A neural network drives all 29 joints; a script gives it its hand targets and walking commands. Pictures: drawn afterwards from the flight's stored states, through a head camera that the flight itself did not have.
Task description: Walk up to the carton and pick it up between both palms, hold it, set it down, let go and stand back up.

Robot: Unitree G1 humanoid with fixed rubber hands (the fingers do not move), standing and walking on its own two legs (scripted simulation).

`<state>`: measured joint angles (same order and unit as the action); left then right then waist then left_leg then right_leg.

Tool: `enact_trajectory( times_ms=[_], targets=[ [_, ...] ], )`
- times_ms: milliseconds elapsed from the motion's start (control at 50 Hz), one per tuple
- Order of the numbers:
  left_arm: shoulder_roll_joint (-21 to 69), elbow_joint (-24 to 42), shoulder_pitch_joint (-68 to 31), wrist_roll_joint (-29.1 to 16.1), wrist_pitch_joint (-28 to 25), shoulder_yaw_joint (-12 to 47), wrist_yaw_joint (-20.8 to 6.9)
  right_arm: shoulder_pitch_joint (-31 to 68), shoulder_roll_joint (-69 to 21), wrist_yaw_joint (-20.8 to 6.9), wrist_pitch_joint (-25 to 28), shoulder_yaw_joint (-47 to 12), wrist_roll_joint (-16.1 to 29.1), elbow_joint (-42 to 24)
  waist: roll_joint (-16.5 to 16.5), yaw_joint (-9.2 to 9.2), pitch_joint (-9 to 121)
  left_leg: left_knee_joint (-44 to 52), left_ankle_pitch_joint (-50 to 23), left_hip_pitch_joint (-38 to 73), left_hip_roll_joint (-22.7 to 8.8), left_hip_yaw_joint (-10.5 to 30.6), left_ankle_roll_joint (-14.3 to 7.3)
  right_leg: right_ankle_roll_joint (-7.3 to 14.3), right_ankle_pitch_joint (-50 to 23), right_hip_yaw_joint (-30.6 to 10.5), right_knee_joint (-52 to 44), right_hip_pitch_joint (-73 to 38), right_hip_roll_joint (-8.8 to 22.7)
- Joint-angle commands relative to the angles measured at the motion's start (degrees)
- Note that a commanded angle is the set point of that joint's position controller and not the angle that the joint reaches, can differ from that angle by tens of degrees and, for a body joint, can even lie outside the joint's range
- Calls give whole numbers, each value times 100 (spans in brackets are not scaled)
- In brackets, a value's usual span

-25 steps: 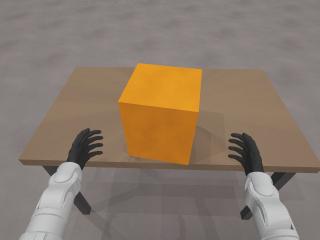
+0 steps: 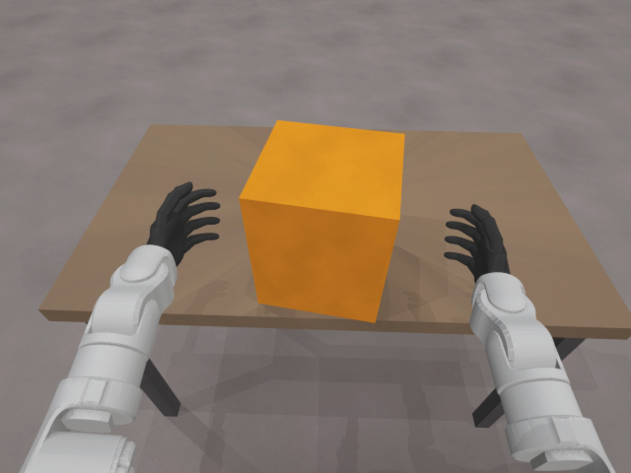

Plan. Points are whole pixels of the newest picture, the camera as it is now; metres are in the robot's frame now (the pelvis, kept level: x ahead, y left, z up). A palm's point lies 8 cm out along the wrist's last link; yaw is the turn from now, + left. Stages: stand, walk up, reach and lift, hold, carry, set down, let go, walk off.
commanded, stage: reach and lift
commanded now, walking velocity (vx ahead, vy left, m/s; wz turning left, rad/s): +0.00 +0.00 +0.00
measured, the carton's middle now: (327, 223) +0.50 +0.02 +0.01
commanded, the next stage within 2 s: none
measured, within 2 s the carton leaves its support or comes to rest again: neither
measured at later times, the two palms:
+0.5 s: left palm (172, 194) +0.42 +0.23 +0.14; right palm (467, 214) +0.41 -0.16 +0.13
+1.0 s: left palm (180, 155) +0.47 +0.23 +0.17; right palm (449, 176) +0.46 -0.14 +0.15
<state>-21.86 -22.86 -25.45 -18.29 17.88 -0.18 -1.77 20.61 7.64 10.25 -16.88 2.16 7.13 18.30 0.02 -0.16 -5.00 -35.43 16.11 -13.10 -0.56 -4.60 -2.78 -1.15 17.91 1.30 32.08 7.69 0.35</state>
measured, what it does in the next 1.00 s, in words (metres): stands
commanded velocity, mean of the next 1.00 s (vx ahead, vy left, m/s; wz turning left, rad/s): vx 0.00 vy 0.00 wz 0.00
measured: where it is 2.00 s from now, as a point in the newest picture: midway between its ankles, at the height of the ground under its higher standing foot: outside the picture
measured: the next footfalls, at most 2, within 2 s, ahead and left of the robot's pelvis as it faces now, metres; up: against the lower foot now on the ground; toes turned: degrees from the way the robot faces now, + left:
none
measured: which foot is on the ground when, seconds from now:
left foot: down 0.00-1.00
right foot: down 0.00-1.00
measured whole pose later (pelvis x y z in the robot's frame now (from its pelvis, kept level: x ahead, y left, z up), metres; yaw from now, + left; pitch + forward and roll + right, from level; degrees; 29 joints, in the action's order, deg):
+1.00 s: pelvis +0.02 +0.00 +0.00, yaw -1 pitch +6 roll -2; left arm -21.9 -61.5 -60.8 -18.3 11.4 -0.2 1.6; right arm 58.1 7.7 10.2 -10.2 9.1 7.1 60.0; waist 0.4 -0.2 2.9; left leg -35.4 15.3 -26.2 -0.9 -4.4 -2.9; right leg -1.4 16.4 1.3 30.6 20.1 -0.1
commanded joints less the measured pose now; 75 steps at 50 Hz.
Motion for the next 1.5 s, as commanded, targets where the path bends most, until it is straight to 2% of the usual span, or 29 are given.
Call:
enact_trajectory(
  times_ms=[0, 20, 40, 80, 100, 140, 220, 240, 280, 340, 400, 440, 500, 520, 620, 660, 740, 800, 900, 980, 1040, 1060, 1160, 1240, 1320, 1340, 1360, 1400, 1480],
  targets=[
    [-1439, -569, -3914, 154, -141, -469, 157, 3558, 1079, -77, 175, 950, 611, -304, -327, 181, 2300, 1435, -398, 610, -230, 647, 328, 159, -718, -214, -1034, 578, -184],
    [-1451, -705, -4135, 150, -159, -428, 177, 3760, 1122, -107, 152, 940, 612, -176, -352, 181, 2325, 1440, -270, 578, -246, 700, 336, 169, -654, -211, -1016, 643, -178],
    [-1345, -738, -3913, 226, -171, -386, 196, 3568, 1086, -121, 187, 913, 591, -86, -361, 187, 2392, 1448, -456, 724, -252, 706, 357, 189, -829, -171, -1026, 604, -205],
    [-1388, -1206, -4473, 194, -212, -299, 198, 4061, 1111, -126, 164, 927, 548, 258, -353, 257, 2455, 1406, -394, 578, -240, 676, 343, 192, -806, -145, -1004, 683, -190],
    [-1426, -1433, -4711, 221, -241, -310, 189, 4288, 1101, -147, 152, 882, 536, 469, -391, 199, 2430, 1396, -335, 473, -232, 662, 339, 182, -721, -158, -978, 717, -173],
    [-1373, -1708, -4972, 140, -380, -136, 194, 4539, 1085, -144, 205, 949, 479, 698, -354, 309, 2603, 1353, -317, 469, -242, 679, 338, 184, -751, -94, -947, 836, -179],
    [-1356, -1761, -5316, 69, -615, -9, 231, 4849, 1041, -82, 406, 976, 446, 890, -432, 386, 3229, 1119, -1033, 769, -233, 671, 387, 171, -1216, -8, -913, 923, -221],
    [-1412, -1907, -5710, 26, -635, -1, 224, 5175, 1072, -72, 407, 1056, 406, 1027, -466, 435, 3380, 1049, -1146, 737, -220, 663, 397, 180, -1209, 6, -909, 1002, -222],
    [-1484, -2166, -5927, -12, -736, 86, 231, 5334, 1066, -50, 428, 1098, 328, 1277, -507, 485, 3480, 1001, -1070, 699, -224, 663, 414, 185, -1084, 21, -904, 1121, -210],
    [-1449, -2221, -5953, -74, -876, 131, 261, 5424, 1061, -6, 527, 1064, 286, 1383, -430, 489, 3812, 904, -1352, 798, -223, 657, 427, 168, -1293, 65, -858, 1124, -236],
    [-1434, -2243, -6076, -36, -904, 122, 262, 5618, 1102, 20, 611, 1034, 313, 1572, -553, 490, 4174, 749, -1959, 1047, -211, 656, 477, 180, -1502, 74, -890, 1295, -260],
    [-1481, -2390, -6265, -133, -933, 185, 282, 5893, 1187, 28, 645, 1086, 285, 1648, -468, 535, 4298, 710, -1930, 983, -218, 693, 478, 175, -1517, 98, -888, 1388, -276],
    [-1480, -2523, -6392, -125, -942, 237, 293, 6074, 1247, 59, 718, 1101, 288, 1813, -555, 521, 4547, 605, -2274, 1125, -222, 717, 534, 173, -1643, 141, -900, 1512, -296],
    [-1495, -2573, -6465, -110, -939, 258, 296, 6125, 1334, 52, 730, 1141, 278, 1955, -578, 579, 4533, 595, -2345, 1160, -240, 739, 565, 178, -1656, 149, -933, 1572, -306],
    [-1524, -2597, -6701, -92, -962, 236, 295, 6417, 1377, 77, 845, 1115, 311, 2061, -580, 563, 4918, 416, -3011, 1347, -225, 723, 599, 168, -1944, 155, -952, 1653, -320],
    [-1542, -2791, -6752, -69, -916, 197, 327, 6541, 1456, 86, 858, 1101, 333, 2235, -568, 531, 4971, 365, -3200, 1386, -223, 706, 620, 175, -2020, 175, -990, 1705, -326],
    [-1550, -2991, -6980, -74, -926, 285, 339, 6772, 1580, 79, 892, 1202, 299, 2522, -577, 618, 5060, 330, -3337, 1416, -248, 752, 677, 196, -2020, 209, -1029, 1811, -341],
    [-1588, -2979, -7137, -47, -956, 255, 388, 6934, 1707, 59, 974, 1221, 304, 2642, -680, 592, 5327, 225, -3730, 1576, -276, 765, 769, 199, -2168, 262, -1011, 1867, -372],
    [-1476, -3495, -7370, -141, -1049, 506, 442, 7221, 1809, 4, 1011, 1304, 291, 3207, -753, 705, 5388, 214, -3536, 1444, -299, 794, 815, 242, -1992, 313, -1033, 2109, -360],
    [-1402, -3630, -7397, -153, -1227, 569, 457, 7229, 1772, -32, 1150, 1283, 285, 3418, -784, 701, 5624, 103, -3778, 1575, -340, 814, 887, 237, -1940, 365, -1034, 2273, -372],
    [-1326, -4089, -7304, -111, -1324, 622, 433, 7244, 1804, -66, 1221, 1249, 260, 3741, -795, 660, 5372, 100, -3689, 1460, -346, 791, 911, 239, -1782, 394, -1036, 2371, -367],
    [-1222, -4030, -7310, -135, -1402, 712, 419, 7226, 1780, -66, 1280, 1251, 243, 3800, -821, 730, 5337, 109, -3664, 1479, -365, 812, 936, 237, -1750, 416, -1031, 2438, -364],
    [-1113, -4369, -7070, -163, -1711, 762, 350, 7005, 1720, -98, 1532, 1171, 259, 4028, -774, 698, 5325, 2, -3862, 1359, -362, 791, 973, 204, -1697, 461, -967, 2556, -366],
    [-964, -4353, -6925, -224, -2069, 802, 319, 6873, 1589, -115, 1823, 1060, 269, 3899, -754, 603, 5743, -117, -4025, 1346, -359, 764, 937, 176, -1799, 464, -851, 2625, -355],
    [-854, -4605, -6891, -223, -2376, 829, 317, 6726, 1514, -157, 2008, 1052, 215, 4058, -774, 553, 6013, -153, -3771, 1157, -343, 715, 901, 180, -1609, 462, -737, 2782, -332],
    [-789, -4664, -6873, -200, -2437, 862, 312, 6659, 1491, -176, 2039, 1073, 195, 4171, -845, 587, 6050, -146, -3743, 1163, -350, 728, 910, 194, -1542, 466, -705, 2867, -335],
    [-832, -4764, -6827, -152, -2494, 834, 302, 6591, 1485, -188, 2073, 1086, 175, 4215, -831, 528, 6034, -138, -3589, 1089, -358, 733, 902, 197, -1389, 462, -693, 2939, -326],
    [-769, -4962, -6784, -174, -2618, 877, 266, 6586, 1452, -178, 2144, 1068, 141, 4258, -721, 582, 6055, -93, -3338, 892, -307, 666, 828, 171, -1388, 448, -654, 2958, -299],
    [-713, -5096, -6825, -170, -2950, 914, 243, 6476, 1397, -210, 2387, 1101, 69, 4305, -799, 629, 6311, -186, -3213, 719, -290, 676, 830, 172, -1250, 474, -513, 3200, -292]
  ],
)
